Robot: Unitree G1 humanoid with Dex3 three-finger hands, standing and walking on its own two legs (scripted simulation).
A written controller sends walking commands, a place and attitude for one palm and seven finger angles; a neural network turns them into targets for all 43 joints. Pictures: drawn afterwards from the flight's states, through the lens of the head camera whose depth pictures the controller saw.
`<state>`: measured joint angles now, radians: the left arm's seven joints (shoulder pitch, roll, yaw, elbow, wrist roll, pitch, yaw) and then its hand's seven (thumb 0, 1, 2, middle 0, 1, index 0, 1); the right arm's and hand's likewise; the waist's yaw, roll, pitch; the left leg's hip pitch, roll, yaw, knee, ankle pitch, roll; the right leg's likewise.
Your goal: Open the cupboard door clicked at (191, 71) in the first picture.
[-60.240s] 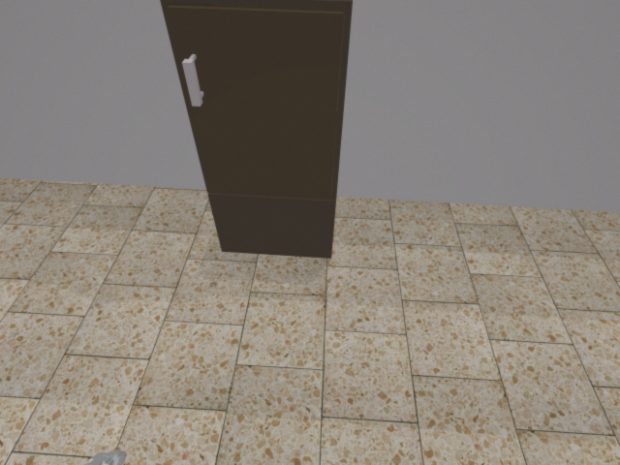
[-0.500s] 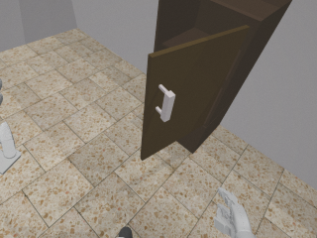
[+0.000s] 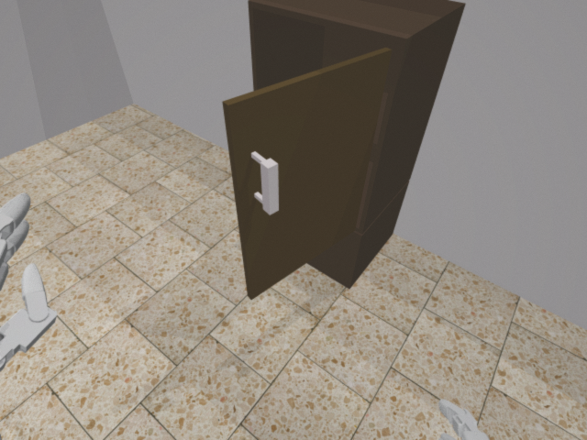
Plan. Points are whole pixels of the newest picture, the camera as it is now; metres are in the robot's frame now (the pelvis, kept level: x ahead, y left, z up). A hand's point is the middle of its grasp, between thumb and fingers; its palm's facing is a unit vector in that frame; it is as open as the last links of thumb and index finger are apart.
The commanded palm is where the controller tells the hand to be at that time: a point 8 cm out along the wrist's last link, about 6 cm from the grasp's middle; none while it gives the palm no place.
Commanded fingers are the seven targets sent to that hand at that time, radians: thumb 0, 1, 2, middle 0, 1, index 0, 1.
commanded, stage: stop stepping back and stand still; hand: left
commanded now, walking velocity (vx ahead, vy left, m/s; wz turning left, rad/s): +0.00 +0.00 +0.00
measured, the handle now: (263, 182) +0.59 +0.06 +0.03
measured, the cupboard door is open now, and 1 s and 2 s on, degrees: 78 78 78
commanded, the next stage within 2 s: let the arm hang, fingers relaxed in 0.12 s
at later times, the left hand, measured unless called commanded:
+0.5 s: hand out of the picture +0.04 +0.18 -0.15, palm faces +0.10 -0.98 -0.18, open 7.1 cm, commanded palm none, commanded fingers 0.00 0.90 0.90 -0.20 -0.30 -0.20 -0.30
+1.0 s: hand out of the picture -0.08 +0.21 -0.16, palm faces +0.11 -0.97 -0.21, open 7.4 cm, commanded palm none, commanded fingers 0.00 0.90 0.90 -0.20 -0.30 -0.20 -0.30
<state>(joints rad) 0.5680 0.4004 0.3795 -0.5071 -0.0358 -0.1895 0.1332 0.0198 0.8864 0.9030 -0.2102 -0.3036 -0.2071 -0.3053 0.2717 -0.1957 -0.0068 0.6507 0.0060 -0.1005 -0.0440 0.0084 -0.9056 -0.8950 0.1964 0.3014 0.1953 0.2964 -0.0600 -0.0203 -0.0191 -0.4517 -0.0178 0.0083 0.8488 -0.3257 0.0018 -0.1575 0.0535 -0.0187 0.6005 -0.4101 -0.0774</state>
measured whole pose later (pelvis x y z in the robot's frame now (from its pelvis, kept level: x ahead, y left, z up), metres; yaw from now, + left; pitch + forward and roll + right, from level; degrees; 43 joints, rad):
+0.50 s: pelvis -0.03 +0.01 +0.00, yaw +4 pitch -3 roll +1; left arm 0.30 0.14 0.02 0.76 0.01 0.06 0.03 -0.01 0.97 0.90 -0.21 -0.30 -0.20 -0.30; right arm 0.16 -0.20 0.00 0.86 -0.02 0.03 0.00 0.00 -0.91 -0.89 0.20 0.30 0.20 0.30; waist -0.02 -0.02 0.05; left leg -0.36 -0.03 -0.02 0.64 -0.32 0.01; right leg -0.27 0.02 -0.02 0.64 -0.32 -0.04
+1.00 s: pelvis -0.04 +0.03 +0.01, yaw +4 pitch -2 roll +0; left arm 0.33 0.15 0.02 1.14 0.01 0.02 0.03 0.01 0.91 0.90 -0.20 -0.30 -0.20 -0.30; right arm 0.32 -0.13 -0.01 1.12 -0.02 0.03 -0.02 0.00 -0.91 -0.89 0.20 0.30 0.20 0.30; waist 0.00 0.03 0.03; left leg -0.27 -0.04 0.01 0.43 -0.14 0.05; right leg -0.21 0.01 0.00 0.45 -0.22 0.00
